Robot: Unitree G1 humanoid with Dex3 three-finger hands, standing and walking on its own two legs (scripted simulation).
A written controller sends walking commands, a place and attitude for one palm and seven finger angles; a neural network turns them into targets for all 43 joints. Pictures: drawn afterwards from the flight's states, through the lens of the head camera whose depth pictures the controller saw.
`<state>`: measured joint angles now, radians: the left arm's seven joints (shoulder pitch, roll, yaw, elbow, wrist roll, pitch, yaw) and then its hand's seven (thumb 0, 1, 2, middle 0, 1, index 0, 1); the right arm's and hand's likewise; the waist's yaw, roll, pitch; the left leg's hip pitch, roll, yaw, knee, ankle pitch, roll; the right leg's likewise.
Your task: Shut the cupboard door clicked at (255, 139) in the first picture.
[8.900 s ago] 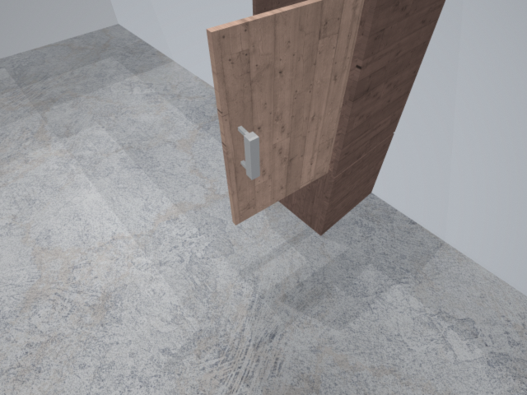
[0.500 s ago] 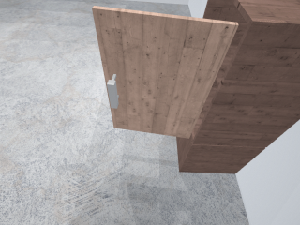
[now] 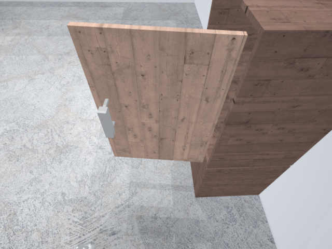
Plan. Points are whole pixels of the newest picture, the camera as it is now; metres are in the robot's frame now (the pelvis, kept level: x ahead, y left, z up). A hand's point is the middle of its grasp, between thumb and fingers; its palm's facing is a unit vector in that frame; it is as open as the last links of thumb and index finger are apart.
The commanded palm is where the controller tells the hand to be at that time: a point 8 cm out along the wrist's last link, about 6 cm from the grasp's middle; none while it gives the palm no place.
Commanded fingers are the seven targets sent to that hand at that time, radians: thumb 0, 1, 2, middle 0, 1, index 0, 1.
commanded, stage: come to a stop and stand still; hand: left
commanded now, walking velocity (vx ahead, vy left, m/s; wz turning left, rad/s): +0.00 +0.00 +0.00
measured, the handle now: (108, 118) +0.49 +0.21 -0.03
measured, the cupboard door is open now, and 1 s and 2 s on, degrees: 84 84 84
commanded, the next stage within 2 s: look again from close up in 0.46 s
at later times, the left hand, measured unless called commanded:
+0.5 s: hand out of the picture -0.01 +0.19 -0.16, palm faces +0.04 -0.97 -0.23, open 7.4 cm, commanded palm none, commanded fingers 0.00 0.90 0.90 -0.20 -0.30 -0.20 -0.30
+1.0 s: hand out of the picture -0.02 +0.18 -0.17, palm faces +0.03 -0.98 -0.18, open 7.3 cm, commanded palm none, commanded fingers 0.00 0.90 0.90 -0.20 -0.30 -0.20 -0.30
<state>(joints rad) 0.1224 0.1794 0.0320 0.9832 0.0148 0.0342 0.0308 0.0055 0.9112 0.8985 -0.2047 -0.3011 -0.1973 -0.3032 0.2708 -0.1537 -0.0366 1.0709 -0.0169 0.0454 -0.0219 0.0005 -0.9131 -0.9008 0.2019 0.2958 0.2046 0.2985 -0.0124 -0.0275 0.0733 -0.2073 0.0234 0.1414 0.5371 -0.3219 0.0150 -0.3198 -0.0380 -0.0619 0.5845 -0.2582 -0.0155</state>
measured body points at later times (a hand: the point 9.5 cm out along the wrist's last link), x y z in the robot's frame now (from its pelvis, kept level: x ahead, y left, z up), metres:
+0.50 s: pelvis -0.03 +0.01 +0.00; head -0.03 +0.00 +0.45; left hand -0.01 +0.24 -0.14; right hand +0.02 -0.23 -0.15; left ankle -0.02 +0.11 -0.73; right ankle +0.03 -0.11 -0.73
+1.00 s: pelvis -0.02 +0.02 +0.01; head -0.02 +0.02 +0.46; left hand -0.02 +0.23 -0.15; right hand -0.04 -0.19 -0.15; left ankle -0.02 +0.11 -0.73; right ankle +0.03 -0.11 -0.73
